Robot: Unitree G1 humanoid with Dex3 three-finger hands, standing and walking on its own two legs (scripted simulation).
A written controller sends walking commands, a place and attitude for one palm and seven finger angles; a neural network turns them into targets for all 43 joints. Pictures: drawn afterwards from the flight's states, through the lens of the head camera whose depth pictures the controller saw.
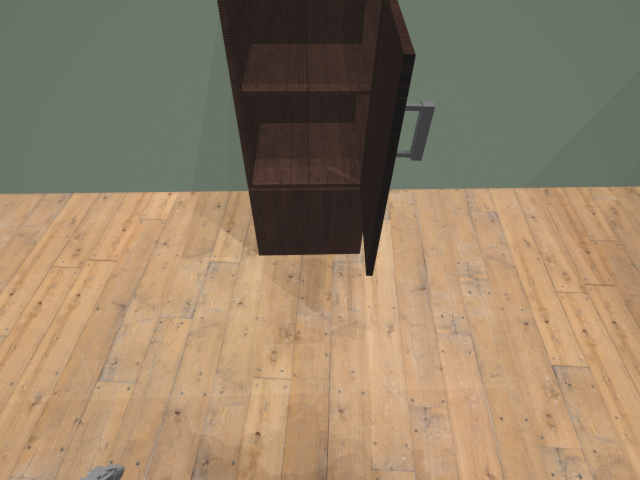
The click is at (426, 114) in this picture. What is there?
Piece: cupboard door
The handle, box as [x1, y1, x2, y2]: [396, 101, 434, 160]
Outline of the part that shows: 432,101 421,101 420,104 406,103 405,110 418,110 419,113 410,150 397,150 396,156 409,157 411,160 421,159 434,109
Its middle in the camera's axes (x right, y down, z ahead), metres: +0.18 -0.21 +0.77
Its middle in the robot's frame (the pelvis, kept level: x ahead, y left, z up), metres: +0.73 -0.14 +0.05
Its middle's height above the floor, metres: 0.82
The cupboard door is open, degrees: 87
